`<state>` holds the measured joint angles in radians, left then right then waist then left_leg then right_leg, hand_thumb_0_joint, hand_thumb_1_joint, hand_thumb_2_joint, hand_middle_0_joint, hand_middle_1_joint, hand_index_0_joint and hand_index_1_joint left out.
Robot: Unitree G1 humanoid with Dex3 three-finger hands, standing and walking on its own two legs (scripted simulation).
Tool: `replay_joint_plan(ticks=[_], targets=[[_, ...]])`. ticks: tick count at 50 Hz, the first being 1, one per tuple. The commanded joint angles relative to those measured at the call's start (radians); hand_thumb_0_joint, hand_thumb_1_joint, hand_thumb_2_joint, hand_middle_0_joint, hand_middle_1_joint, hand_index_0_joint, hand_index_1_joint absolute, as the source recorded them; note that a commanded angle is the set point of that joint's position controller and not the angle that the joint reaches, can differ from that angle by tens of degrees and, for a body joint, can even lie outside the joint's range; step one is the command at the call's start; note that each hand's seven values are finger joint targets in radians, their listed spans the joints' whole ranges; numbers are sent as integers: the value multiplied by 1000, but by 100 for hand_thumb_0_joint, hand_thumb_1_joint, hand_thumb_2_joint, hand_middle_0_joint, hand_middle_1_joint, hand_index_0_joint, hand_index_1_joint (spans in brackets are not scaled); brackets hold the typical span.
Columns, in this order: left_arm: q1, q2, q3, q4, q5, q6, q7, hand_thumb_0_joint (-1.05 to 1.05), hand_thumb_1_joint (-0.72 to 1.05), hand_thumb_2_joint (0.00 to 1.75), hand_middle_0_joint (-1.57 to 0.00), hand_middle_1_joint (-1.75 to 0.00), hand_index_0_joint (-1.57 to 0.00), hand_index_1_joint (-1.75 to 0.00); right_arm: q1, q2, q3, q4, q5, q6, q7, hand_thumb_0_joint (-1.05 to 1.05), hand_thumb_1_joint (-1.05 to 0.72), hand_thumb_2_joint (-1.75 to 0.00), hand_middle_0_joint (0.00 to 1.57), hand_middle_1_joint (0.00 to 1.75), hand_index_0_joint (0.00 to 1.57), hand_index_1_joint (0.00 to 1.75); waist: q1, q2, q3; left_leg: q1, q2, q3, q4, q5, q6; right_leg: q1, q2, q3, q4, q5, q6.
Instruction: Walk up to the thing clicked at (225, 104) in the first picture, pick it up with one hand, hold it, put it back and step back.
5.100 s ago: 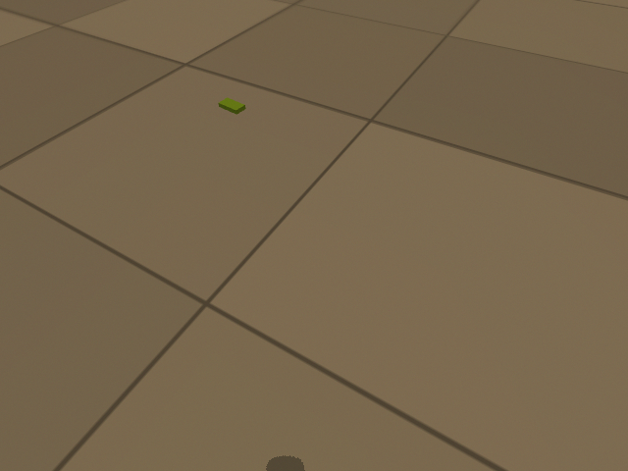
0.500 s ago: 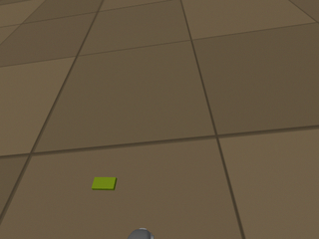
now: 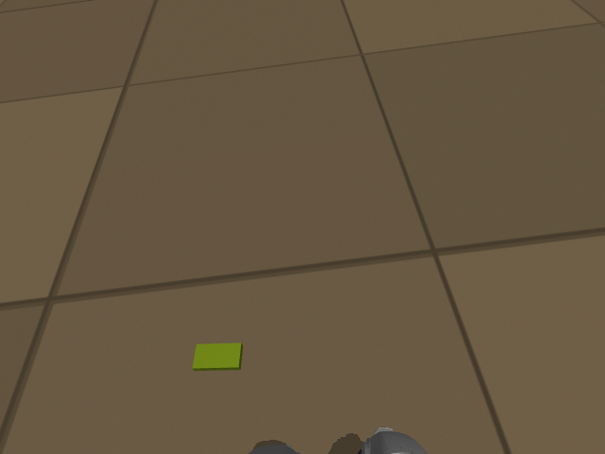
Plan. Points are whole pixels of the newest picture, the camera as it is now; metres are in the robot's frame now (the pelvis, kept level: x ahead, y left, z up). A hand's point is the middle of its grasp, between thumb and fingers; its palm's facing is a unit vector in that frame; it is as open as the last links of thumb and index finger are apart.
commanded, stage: walk up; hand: left
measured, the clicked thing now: (218, 356) +0.50 +0.35 -0.73
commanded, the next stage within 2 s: none
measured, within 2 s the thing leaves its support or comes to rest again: neither
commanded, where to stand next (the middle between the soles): +0.11 +0.07 m, yaw -2 degrees
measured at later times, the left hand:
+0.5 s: hand out of the picture +0.13 +0.42 -0.16, palm faces -0.04 -0.92 -0.40, open 7.4 cm
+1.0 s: hand (97, 443) +0.18 +0.33 -0.13, palm faces -0.09 -0.91 -0.40, open 7.4 cm
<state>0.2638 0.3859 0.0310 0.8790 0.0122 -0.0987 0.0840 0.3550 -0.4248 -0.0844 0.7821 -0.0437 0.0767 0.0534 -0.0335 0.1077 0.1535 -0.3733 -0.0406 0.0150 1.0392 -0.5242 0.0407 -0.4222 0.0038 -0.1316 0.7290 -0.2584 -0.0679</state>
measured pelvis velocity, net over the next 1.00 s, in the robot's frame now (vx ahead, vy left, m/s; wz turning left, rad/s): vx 0.05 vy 0.07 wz -0.07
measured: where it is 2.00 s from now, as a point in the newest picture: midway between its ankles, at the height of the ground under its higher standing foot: outside the picture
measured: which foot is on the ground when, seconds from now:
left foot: up 0.00-0.26, down 0.28-0.74, up 0.76-1.00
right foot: down 0.00-0.30, up 0.32-0.70, down 0.72-1.00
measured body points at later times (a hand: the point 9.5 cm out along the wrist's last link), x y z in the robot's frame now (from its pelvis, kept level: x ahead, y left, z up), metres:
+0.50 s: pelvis +0.06 +0.14 +0.00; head +0.10 +0.16 +0.44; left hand +0.13 +0.47 -0.13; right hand +0.14 -0.18 -0.10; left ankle +0.10 +0.28 -0.71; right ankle +0.06 -0.01 -0.67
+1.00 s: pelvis +0.05 +0.07 +0.00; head +0.09 +0.06 +0.45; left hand +0.18 +0.38 -0.10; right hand +0.09 -0.26 -0.12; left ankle +0.09 +0.20 -0.70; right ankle +0.07 -0.03 -0.71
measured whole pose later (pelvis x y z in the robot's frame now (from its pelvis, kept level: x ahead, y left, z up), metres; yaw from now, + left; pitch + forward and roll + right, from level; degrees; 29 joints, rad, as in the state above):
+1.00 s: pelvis +0.05 +0.07 +0.00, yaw -4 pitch -2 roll +1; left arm 0.15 0.37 0.05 0.88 0.03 0.02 -0.02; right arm 0.23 -0.43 -0.02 0.96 0.00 -0.04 -0.04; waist 0.01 0.02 0.11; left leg -0.41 0.02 0.03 0.85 -0.45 0.02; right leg -0.38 -0.01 -0.04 0.81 -0.40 -0.04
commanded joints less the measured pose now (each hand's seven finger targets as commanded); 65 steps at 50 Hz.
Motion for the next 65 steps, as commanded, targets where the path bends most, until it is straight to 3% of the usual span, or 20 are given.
replay_joint_plan(ticks=[1,8,13,14,15,16,17,20,26,29,33,36,38,39,42,50,53,54,58,65], targets=[[78,355,113,-67,-9,-4,37,0,90,90,-20,-30,-20,-30,5,-266,-85,-93,-11,-14,-12,0,-90,-90,20,30,20,30,46,-83,-118,-329,110,-185,271,18,-35,241,-436,655,-430,-398,-211],[-36,297,97,-95,25,-6,-22,0,90,90,-20,-30,-20,-30,52,-168,-57,-13,31,-32,3,0,-90,-90,20,30,20,30,7,-340,-53,-63,119,-30,-124,157,-54,-57,-199,171,-337,-257,-106],[-32,236,72,-74,19,61,-59,0,90,90,-20,-30,-20,-30,63,-186,-60,65,31,-88,-46,0,-90,-90,20,30,20,30,-13,-213,-153,249,36,65,-406,241,-67,-178,-146,126,53,-231,-48],[14,169,53,-65,8,77,-59,0,90,90,-20,-30,-20,-30,60,-223,-62,65,21,-101,-60,0,-90,-90,20,30,20,30,-8,-66,-142,220,104,-71,-509,147,-46,-199,-95,106,192,-231,-15],[38,130,39,-70,-8,86,-58,0,90,90,-20,-30,-20,-30,24,-304,-65,37,3,-116,-68,0,-90,-90,20,30,20,30,6,106,-115,91,329,-466,-663,5,33,-230,-4,140,322,-279,33],[8,218,59,-58,-9,96,-47,0,90,90,-20,-30,-20,-30,-72,-373,-68,12,25,-116,-69,0,-90,-90,20,30,20,30,9,60,-96,-45,453,-639,-743,-114,178,-172,-39,220,344,-305,36],[-37,274,72,-31,0,94,-47,0,90,90,-20,-30,-20,-30,-170,-374,-66,8,24,-113,-72,0,-90,-90,20,30,20,30,26,36,-38,-173,467,-653,-750,-175,218,-113,-89,197,372,-304,42],[29,260,83,17,-10,98,-64,0,90,90,-20,-30,-20,-30,-137,-311,-48,32,19,-134,-88,0,-90,-90,20,30,20,30,42,66,-74,27,329,-374,-602,150,132,-177,-76,221,350,-221,38],[-67,242,98,-34,17,123,-83,0,90,90,-20,-30,-20,-30,-3,-307,-59,66,29,-148,-129,0,-90,-90,20,30,20,30,0,98,-202,314,385,-332,-416,839,197,-245,-83,205,344,-303,52],[-109,230,106,-58,20,135,-93,0,90,90,-20,-30,-20,-30,18,-306,-59,52,29,-151,-144,0,-90,-90,20,30,20,30,-9,75,-211,278,390,-311,-385,957,204,-206,-76,183,344,-287,48],[-70,204,105,-63,11,135,-105,0,90,90,-20,-30,-20,-30,-66,-314,-53,12,30,-147,-145,0,-90,-90,20,30,20,30,23,105,-239,166,368,-248,-363,817,191,-76,-66,132,221,-225,43],[43,236,129,-6,20,111,-101,0,90,90,-20,-30,-20,-30,-143,-245,-19,-2,39,-126,-129,0,-90,-90,20,30,20,30,110,-42,-274,-89,221,-77,-152,487,57,265,-28,129,-109,-20,18],[-12,357,142,-53,25,99,-92,0,90,90,-20,-30,-20,-30,-168,-172,7,-8,50,-116,-143,0,-90,-90,20,30,20,30,115,-323,-232,-349,32,-25,109,-107,-16,279,-353,689,-295,91,-178],[-79,381,142,-77,24,103,-92,0,90,90,-20,-30,-20,-30,-181,-236,-13,13,37,-116,-152,0,-90,-90,20,30,20,30,110,-288,-196,-274,75,-66,119,-155,-20,173,-386,716,-295,59,-233],[-146,264,110,-83,22,106,-86,0,90,90,-20,-30,-20,-30,-91,-229,-2,100,52,-127,-130,0,-90,-90,20,30,20,30,40,-252,-119,-228,76,-52,68,-34,-11,149,-231,411,-193,168,-154],[-185,233,78,-52,-11,89,-86,0,90,90,-20,-30,-20,-30,-58,-172,17,157,32,-142,-93,0,-90,-90,20,30,20,30,8,-245,-173,145,49,18,-442,245,-5,22,-219,334,-133,108,-94],[-123,128,40,-20,-36,91,-85,0,90,90,-20,-30,-20,-30,-185,-255,12,114,12,-157,-90,0,-90,-90,20,30,20,30,66,24,-191,146,329,-458,-666,220,133,-25,-43,175,36,-117,47],[-123,195,59,21,-28,90,-77,0,90,90,-20,-30,-20,-30,-245,-278,12,116,24,-151,-81,0,-90,-90,20,30,20,30,74,17,-159,6,351,-431,-628,176,184,121,-55,174,16,-244,35],[-192,235,57,46,-7,60,-88,0,90,90,-20,-30,-20,-30,-217,-163,47,159,38,-131,-67,0,-90,-90,20,30,20,30,35,-108,-133,29,99,-99,-515,205,1,138,-177,363,-291,-119,-25],[-242,197,33,111,-8,49,-88,0,90,90,-20,-30,-20,-30,-247,-147,55,218,39,-127,-55,0,-90,-90,20,30,20,30,25,-160,-170,167,124,-109,-597,283,4,152,-168,295,-390,-77,15]])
